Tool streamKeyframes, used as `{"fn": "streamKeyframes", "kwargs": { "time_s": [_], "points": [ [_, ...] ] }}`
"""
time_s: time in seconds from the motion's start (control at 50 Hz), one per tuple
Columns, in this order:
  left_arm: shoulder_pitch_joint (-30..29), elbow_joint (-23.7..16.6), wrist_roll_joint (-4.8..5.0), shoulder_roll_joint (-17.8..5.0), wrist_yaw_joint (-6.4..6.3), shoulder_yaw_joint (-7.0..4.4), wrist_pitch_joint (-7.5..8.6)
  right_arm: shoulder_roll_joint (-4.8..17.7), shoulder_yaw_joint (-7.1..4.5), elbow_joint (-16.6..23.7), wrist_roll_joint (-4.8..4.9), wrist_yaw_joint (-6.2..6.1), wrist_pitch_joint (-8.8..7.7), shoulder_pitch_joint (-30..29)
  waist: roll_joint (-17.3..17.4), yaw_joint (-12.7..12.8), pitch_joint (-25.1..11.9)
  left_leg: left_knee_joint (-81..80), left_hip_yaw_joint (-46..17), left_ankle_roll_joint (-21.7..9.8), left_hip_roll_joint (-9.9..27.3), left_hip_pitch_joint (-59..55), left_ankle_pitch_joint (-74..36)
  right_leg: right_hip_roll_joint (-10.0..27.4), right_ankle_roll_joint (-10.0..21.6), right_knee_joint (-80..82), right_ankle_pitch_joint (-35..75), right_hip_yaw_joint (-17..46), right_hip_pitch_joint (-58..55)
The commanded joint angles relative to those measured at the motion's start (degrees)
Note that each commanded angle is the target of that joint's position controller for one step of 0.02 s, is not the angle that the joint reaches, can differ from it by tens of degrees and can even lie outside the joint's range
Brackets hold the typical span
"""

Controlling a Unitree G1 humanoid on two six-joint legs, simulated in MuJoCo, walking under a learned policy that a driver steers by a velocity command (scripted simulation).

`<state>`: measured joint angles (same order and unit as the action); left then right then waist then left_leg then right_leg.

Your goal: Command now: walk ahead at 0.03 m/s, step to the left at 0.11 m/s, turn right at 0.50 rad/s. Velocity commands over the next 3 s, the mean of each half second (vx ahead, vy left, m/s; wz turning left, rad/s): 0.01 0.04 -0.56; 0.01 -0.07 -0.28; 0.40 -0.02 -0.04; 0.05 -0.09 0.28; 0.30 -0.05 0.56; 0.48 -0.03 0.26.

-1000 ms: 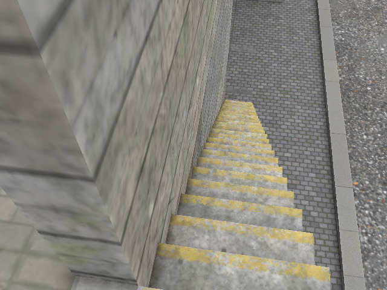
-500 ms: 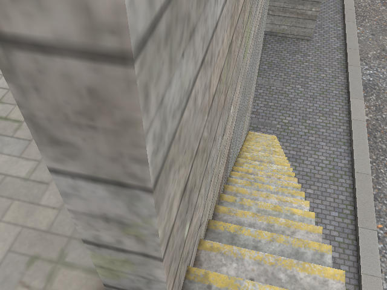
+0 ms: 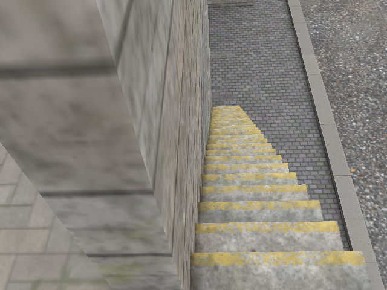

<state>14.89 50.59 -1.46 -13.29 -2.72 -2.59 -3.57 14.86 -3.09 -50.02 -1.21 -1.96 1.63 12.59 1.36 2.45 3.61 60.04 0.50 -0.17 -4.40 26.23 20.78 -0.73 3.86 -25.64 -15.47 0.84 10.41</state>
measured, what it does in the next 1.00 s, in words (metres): steps on the spot, turning right: left foot, then right foot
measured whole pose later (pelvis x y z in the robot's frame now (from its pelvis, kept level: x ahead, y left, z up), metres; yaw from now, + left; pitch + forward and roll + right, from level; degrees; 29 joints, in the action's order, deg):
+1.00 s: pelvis -0.08 +0.00 -0.01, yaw -24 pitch +1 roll +0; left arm 10.2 37.2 -1.9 -11.8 0.3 -0.8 -3.2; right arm 16.3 -3.9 -44.6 -1.0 -0.8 5.3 13.6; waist 2.4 -0.8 2.0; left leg 61.7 1.6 1.4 0.8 26.1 24.6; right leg -4.2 4.7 -25.2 -11.5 -1.2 14.3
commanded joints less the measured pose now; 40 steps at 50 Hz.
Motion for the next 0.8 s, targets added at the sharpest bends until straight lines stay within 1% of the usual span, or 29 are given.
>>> {"fn": "streamKeyframes", "kwargs": {
  "time_s": [0.02, 0.08, 0.12, 0.14, 0.16, 0.18, 0.2, 0.22, 0.24, 0.26, 0.28, 0.3, 0.34, 0.36, 0.4, 0.46, 0.48, 0.5, 0.56, 0.58, 0.6, 0.64, 0.68, 0.7, 0.72, 0.74, 0.76, 0.78, 0.8],
  "points": [
    [-1.55, -4.02, -0.08, -8.93, 0.29, -2.30, 0.80, 2.87, -0.83, 3.84, 0.11, 0.81, -0.59, 0.91, -7.78, -0.59, -2.64, -1.52, -0.71, 2.18, 1.35, 5.31, -2.50, 11.15, 8.92, 6.04, 32.39, 10.56, -4.39],
    [-1.00, -4.85, -0.41, -10.93, 1.01, -3.17, 0.19, 1.50, 0.12, 5.90, 0.93, 1.09, -0.79, -1.97, -10.98, 1.52, -3.55, -14.25, 0.53, 2.44, 0.66, -1.29, -1.15, 9.22, 6.82, 4.22, 29.45, 10.79, -1.55],
    [-2.23, -6.22, -0.48, -12.56, 1.70, -3.73, -0.61, 2.62, -0.05, 6.72, 1.31, 1.02, -0.89, -1.57, -13.77, 1.88, -4.18, -21.23, 1.26, 2.27, -0.53, -7.48, -0.34, 9.29, 5.75, 3.48, 26.51, 13.31, 1.48],
    [-4.28, -7.37, -0.76, -12.91, 1.69, -3.85, -0.72, 3.77, -0.35, 6.76, 1.45, 0.90, -1.22, -0.53, -14.24, 1.21, -4.80, -24.90, 0.90, 2.28, -0.40, -10.09, -1.40, 9.66, 5.33, 2.57, 24.92, 15.59, 2.13],
    [-5.82, -8.17, -0.41, -13.11, 1.63, -3.95, -0.80, 4.23, -0.62, 6.51, 1.38, 0.60, -1.60, 1.43, -13.84, -0.15, -5.10, -30.44, 0.57, 2.23, -0.21, -13.50, -4.26, 9.38, 4.12, 1.39, 21.13, 17.25, 3.55],
    [-6.38, -8.55, 0.22, -12.83, 1.54, -3.75, -0.59, 4.05, -0.69, 5.94, 1.20, -0.01, -1.88, 3.64, -11.91, -1.72, -4.66, -37.77, 0.43, 1.81, 0.34, -18.23, -7.81, 8.48, 2.41, -0.21, 14.14, 18.10, 6.38],
    [-4.28, -8.52, 0.16, -11.16, 1.64, -3.32, -0.20, 5.44, -1.07, 5.63, 0.82, -0.72, -2.42, 4.50, -8.09, -1.00, -4.67, -41.81, -2.74, 1.02, 3.87, -23.03, -8.87, 5.71, 0.53, -3.20, 3.50, 17.74, 10.68],
    [2.03, -7.58, -0.13, -5.19, 1.37, -2.28, -0.06, 7.86, -1.01, 7.22, 0.24, -1.13, -2.82, 3.78, 6.28, 1.04, -7.28, -47.53, -16.57, -1.56, 18.47, -26.29, -6.95, -0.87, -1.76, -15.68, -14.88, 10.16, 13.78],
    [2.97, -9.00, -0.18, -5.34, 0.57, -2.37, -0.79, 14.62, -2.07, 9.37, 0.14, -1.00, -2.63, 0.42, 14.46, 1.59, -7.30, -48.30, -28.74, -10.16, 29.87, -17.54, -15.75, -6.49, -3.67, -26.65, -24.18, 3.55, 16.57],
    [0.20, -8.55, -0.85, -9.64, 0.66, -3.24, -1.61, 12.72, -1.93, 9.44, 0.15, -0.66, -2.94, -0.04, 8.41, 0.61, -6.71, -48.78, -27.53, -14.11, 29.43, -15.13, -13.01, -2.62, -3.43, -36.08, -20.68, 4.73, 16.21],
    [-2.52, -8.11, -0.47, -11.64, 1.03, -4.02, -2.12, 8.02, -0.48, 10.14, -0.12, -0.35, -3.39, -3.07, 3.36, 0.67, -3.46, -47.18, -19.31, -12.85, 24.40, -12.99, -13.51, -1.51, -4.01, -38.27, -15.67, 5.35, 17.05],
    [-1.38, -7.84, -0.11, -11.04, 1.29, -4.08, -2.26, 6.63, 0.05, 10.83, 0.10, -0.23, -2.89, -5.61, 3.28, 1.65, -2.49, -45.98, -12.67, -11.06, 20.20, -13.42, -17.41, -0.98, -5.12, -38.88, -12.56, 4.41, 16.96],
    [-0.05, -7.19, -0.21, -10.25, 2.15, -3.84, -2.64, 6.04, 0.26, 10.69, 0.21, -0.73, -3.00, -4.01, 7.50, 0.38, -3.63, -43.13, -6.83, -10.40, 17.11, -17.57, -27.01, -1.21, -7.17, -40.53, -9.06, 2.79, 17.77],
    [-2.45, -8.20, -0.22, -10.37, 2.84, -3.79, -2.46, 6.36, 0.03, 10.68, -0.41, -0.62, -2.82, -1.79, 5.70, -1.48, -4.31, -42.23, -6.18, -11.03, 17.54, -20.19, -31.01, -1.72, -7.44, -39.82, -8.80, 2.77, 19.51],
    [-4.41, -9.50, -0.09, -10.02, 3.50, -3.67, -2.66, 7.39, -0.47, 10.01, -0.20, -0.54, -2.98, 1.11, 6.16, -2.90, -5.62, -41.18, -6.88, -12.32, 19.93, -24.39, -32.72, -1.92, -7.90, -38.87, -8.97, 3.08, 21.14],
    [-6.27, -11.33, -0.55, -9.36, 3.79, -3.51, -3.31, 7.90, -0.90, 9.89, 0.01, -0.73, -2.80, 2.84, 6.65, -4.11, -4.70, -41.39, -8.21, -13.33, 23.00, -26.53, -30.19, -1.08, -8.26, -37.20, -9.63, 2.84, 23.45],
    [-6.58, -11.59, 0.06, -9.47, 4.58, -3.63, -3.83, 6.82, -0.89, 9.85, 0.29, -0.96, -2.64, 3.84, 7.59, -4.78, -5.30, -42.09, -8.91, -13.37, 23.75, -28.09, -26.66, -0.97, -7.98, -36.70, -9.56, 3.16, 24.90],
    [-8.01, -12.20, 0.01, -9.19, 5.17, -3.55, -3.74, 7.38, -0.95, 10.43, -0.21, -0.87, -2.20, 3.84, 6.84, -5.50, -5.14, -42.72, -8.65, -13.39, 24.33, -27.36, -23.87, -0.72, -8.07, -36.73, -8.59, 3.67, 25.34],
    [-9.70, -14.17, -0.11, -7.89, 6.18, -3.17, -3.61, 8.41, -1.59, 10.49, -0.27, -0.63, -2.17, 4.14, 6.88, -5.26, -4.64, -43.60, -7.22, -13.20, 24.97, -24.57, -21.27, 0.21, -8.10, -34.06, -7.68, 3.19, 24.15],
    [-9.25, -14.79, -0.60, -7.15, 6.28, -2.91, -3.61, 8.73, -1.91, 10.91, -0.45, -0.70, -2.63, 3.51, 8.29, -4.68, -4.66, -43.33, -7.50, -13.30, 25.78, -23.85, -21.15, 0.65, -8.06, -33.63, -8.59, 2.67, 24.16],
    [-9.92, -15.31, -0.73, -7.07, 6.26, -2.80, -3.61, 8.73, -1.99, 11.02, -0.54, -0.66, -2.87, 3.63, 7.60, -4.94, -5.05, -43.46, -7.31, -13.49, 26.19, -22.50, -20.76, 0.90, -7.75, -32.43, -8.70, 2.53, 23.09],
    [-10.99, -16.67, -0.23, -6.61, 6.64, -2.43, -3.55, 10.07, -2.57, 11.62, -0.97, -0.16, -3.37, 1.47, 8.65, -4.34, -5.04, -43.13, -4.62, -12.84, 25.32, -18.01, -18.75, 1.37, -7.36, -27.50, -7.36, 1.42, 18.97],
    [-10.21, -17.55, 0.23, -6.21, 7.06, -2.23, -2.71, 11.16, -3.04, 12.15, -1.20, 0.28, -3.47, -0.72, 10.71, -3.62, -6.35, -41.18, -2.00, -11.19, 23.52, -14.76, -21.06, 0.48, -6.28, -20.90, -7.54, -0.78, 13.00],
    [-8.95, -17.26, 1.05, -6.59, 6.99, -2.49, -2.49, 11.69, -3.37, 12.17, -1.28, 0.29, -2.79, -0.35, 11.77, -3.72, -6.82, -40.21, -1.69, -10.21, 22.95, -14.19, -20.24, -0.12, -5.85, -17.72, -7.07, -2.50, 10.95],
    [-8.40, -17.36, 1.13, -6.78, 6.90, -2.45, -2.27, 12.03, -3.55, 12.34, -1.21, 0.39, -2.28, -0.26, 12.21, -3.87, -7.13, -39.45, -1.96, -9.38, 23.05, -13.66, -19.88, -0.48, -5.13, -13.90, -6.29, -3.63, 8.82],
    [-7.05, -17.06, 0.83, -6.72, 6.72, -2.30, -1.81, 12.06, -3.57, 12.42, -0.54, 0.69, -1.63, -0.19, 10.52, -3.43, -7.99, -37.44, -1.29, -7.81, 22.69, -12.67, -20.64, -1.07, -3.98, -8.94, -2.83, -4.96, 5.05],
    [-2.17, -15.28, 0.36, -5.76, 6.27, -1.97, -1.31, 11.98, -3.52, 11.99, -0.65, 0.71, -0.34, 0.13, 9.27, -2.24, -9.29, -34.31, 0.41, -5.83, 21.62, -11.29, -19.08, -1.91, -2.80, 1.54, -2.00, -4.51, -1.22],
    [-1.42, -14.53, -0.66, -6.10, 5.26, -1.94, -0.45, 10.45, -3.08, 11.04, -0.73, 0.83, 0.49, 3.15, 3.19, -2.41, -8.17, -29.36, 2.81, -3.02, 19.03, -5.76, -14.43, -2.24, -2.71, 6.66, 1.90, -3.06, -7.44],
    [-0.44, -15.70, -1.09, -9.15, 4.63, -2.16, 0.39, 6.26, -1.94, 11.95, -2.00, 1.65, 1.19, 4.92, -12.35, -2.38, -8.80, -13.67, 7.86, 0.56, 13.28, 3.09, 6.78, 11.45, -0.91, 10.97, 5.16, 13.02, -11.99]
  ]
}}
